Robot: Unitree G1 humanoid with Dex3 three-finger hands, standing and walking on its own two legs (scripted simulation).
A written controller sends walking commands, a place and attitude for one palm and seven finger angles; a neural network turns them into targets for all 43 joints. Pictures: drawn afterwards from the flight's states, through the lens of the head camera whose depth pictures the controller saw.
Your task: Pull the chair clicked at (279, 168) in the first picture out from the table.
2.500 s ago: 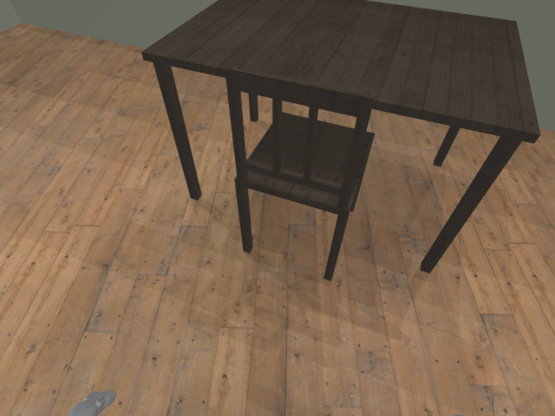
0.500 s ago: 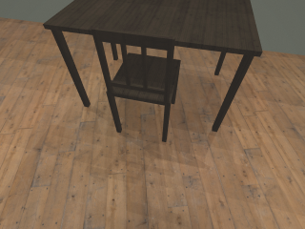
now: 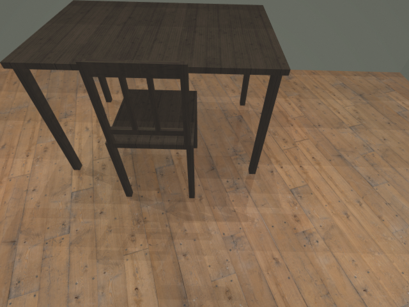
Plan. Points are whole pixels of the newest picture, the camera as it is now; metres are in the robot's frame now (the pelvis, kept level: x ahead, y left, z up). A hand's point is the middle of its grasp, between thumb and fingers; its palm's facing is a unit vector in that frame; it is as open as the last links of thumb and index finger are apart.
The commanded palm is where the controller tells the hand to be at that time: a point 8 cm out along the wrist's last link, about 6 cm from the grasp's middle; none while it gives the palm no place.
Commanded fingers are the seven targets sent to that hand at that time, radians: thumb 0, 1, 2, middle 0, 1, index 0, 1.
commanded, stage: take the last steps up to it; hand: left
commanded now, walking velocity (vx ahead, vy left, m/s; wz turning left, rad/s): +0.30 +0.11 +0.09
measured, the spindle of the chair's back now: (129, 104) +0.84 +0.32 -0.12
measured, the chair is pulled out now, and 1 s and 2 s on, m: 0.00 0.00 0.00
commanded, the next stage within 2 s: come to a stop and stand still in 0.98 s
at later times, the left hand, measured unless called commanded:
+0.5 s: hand out of the picture +0.00 +0.22 -0.19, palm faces +0.17 -0.97 -0.16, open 7.4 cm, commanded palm none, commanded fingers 0.00 0.90 0.90 -0.20 -0.30 -0.20 -0.30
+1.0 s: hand (109, 214) +0.39 +0.28 -0.16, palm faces +0.01 -0.98 -0.19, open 7.4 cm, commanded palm none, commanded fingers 0.00 0.90 0.90 -0.20 -0.30 -0.20 -0.30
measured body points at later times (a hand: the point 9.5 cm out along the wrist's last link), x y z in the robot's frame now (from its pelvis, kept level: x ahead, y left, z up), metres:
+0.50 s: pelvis +0.13 +0.08 -0.02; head +0.15 +0.10 +0.42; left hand -0.01 +0.28 -0.18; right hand +0.22 -0.17 -0.16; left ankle +0.22 +0.19 -0.74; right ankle -0.01 -0.11 -0.73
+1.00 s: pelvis +0.29 +0.11 +0.00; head +0.30 +0.09 +0.44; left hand +0.39 +0.33 -0.14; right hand +0.23 -0.09 -0.17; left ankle +0.22 +0.19 -0.74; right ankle +0.39 +0.00 -0.73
